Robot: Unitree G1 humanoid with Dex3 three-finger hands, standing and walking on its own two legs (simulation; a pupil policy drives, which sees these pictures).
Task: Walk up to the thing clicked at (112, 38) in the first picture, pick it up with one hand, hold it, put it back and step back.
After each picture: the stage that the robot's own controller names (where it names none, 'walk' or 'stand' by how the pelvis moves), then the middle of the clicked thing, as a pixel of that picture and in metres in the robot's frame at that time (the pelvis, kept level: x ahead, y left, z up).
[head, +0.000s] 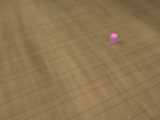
stand; (113, 39) +1.52 -0.37 -0.72
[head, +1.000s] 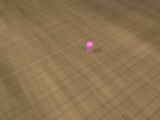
walk; (89, 47) +1.42 +0.05 -0.70
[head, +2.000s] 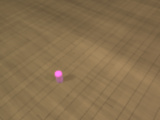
walk; (59, 77) +0.92 +0.29 -0.71
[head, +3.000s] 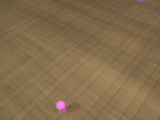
walk; (61, 108) +0.59 +0.26 -0.72
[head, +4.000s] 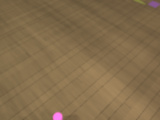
stand; (58, 119) +0.45 +0.20 -0.70
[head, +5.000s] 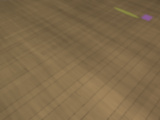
stand; out of the picture +0.41 +0.20 -0.72
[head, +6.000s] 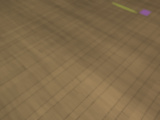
stand; out of the picture +0.41 +0.21 -0.73
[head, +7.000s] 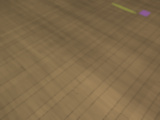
stand; out of the picture +0.40 +0.22 -0.73
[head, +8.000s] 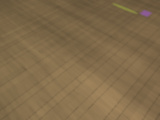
stand; out of the picture +0.40 +0.21 -0.73
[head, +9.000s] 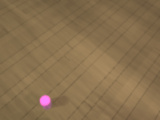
go down; (46, 102) +0.43 +0.22 -0.61
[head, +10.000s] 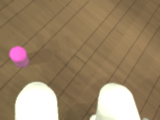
go down; (20, 57) +0.46 +0.28 -0.31
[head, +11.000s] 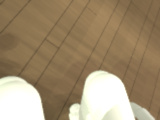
close in; out of the picture +0.44 +0.32 -0.25
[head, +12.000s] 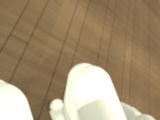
close; out of the picture +0.43 +0.33 -0.22
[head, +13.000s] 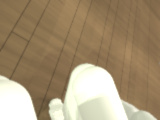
close; out of the picture +0.40 +0.31 -0.23
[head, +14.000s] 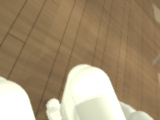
lift; out of the picture +0.40 +0.30 -0.23
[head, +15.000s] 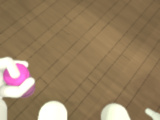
lift; (20, 81) +0.33 +0.22 -0.02
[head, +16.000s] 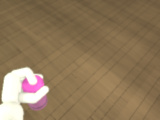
hold; (35, 93) +0.32 +0.18 -0.01
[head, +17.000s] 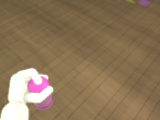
hold; (41, 93) +0.33 +0.17 +0.00
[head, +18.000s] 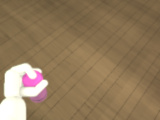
crouch; (35, 87) +0.35 +0.18 -0.06
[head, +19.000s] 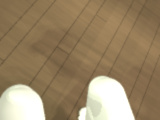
lower; out of the picture +0.46 +0.29 -0.12
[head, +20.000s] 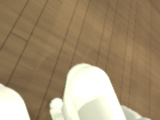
lower; out of the picture +0.41 +0.33 -0.22
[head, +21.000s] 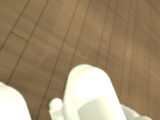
lower; out of the picture +0.40 +0.33 -0.23
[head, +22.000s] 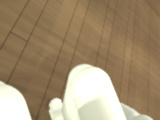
lower; out of the picture +0.40 +0.33 -0.22
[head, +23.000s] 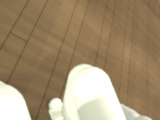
lower; out of the picture +0.40 +0.33 -0.22
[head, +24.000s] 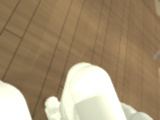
open; out of the picture +0.40 +0.31 -0.22
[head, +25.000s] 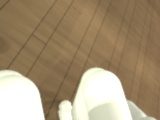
stand; out of the picture +0.40 +0.30 -0.24
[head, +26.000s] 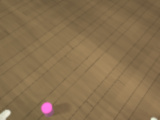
stand; (47, 109) +0.40 +0.21 -0.58
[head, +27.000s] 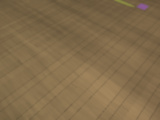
stand; out of the picture +0.38 +0.20 -0.67
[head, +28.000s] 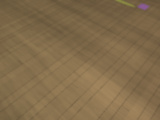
stand; out of the picture +0.38 +0.20 -0.67
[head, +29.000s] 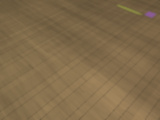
stand; out of the picture +0.41 +0.19 -0.72
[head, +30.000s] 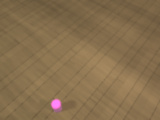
walk; (56, 106) +0.47 +0.20 -0.69
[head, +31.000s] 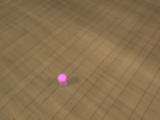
walk; (62, 80) +0.71 +0.22 -0.70
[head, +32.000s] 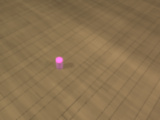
stand; (59, 63) +1.01 +0.20 -0.71
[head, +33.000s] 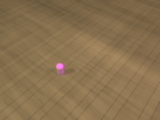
stand; (60, 69) +1.02 +0.24 -0.72
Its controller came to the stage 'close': yes
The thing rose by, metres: 0.70
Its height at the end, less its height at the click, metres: +0.00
